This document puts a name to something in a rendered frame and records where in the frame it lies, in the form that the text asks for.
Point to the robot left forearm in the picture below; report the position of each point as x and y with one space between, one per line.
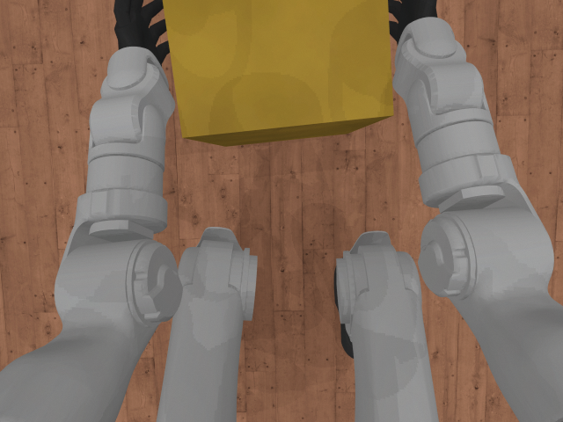
126 158

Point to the right robot hand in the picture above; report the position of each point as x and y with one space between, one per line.
408 11

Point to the robot right forearm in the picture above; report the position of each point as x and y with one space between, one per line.
453 131

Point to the left robot thigh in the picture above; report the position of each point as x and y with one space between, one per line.
201 371

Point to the right robot upper arm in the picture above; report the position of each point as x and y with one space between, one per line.
495 264

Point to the left robot hand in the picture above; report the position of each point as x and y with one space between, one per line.
132 26

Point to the left robot shin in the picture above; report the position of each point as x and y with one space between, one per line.
189 257

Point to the carton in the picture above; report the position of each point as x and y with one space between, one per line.
254 71

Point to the left robot upper arm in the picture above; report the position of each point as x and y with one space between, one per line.
111 298

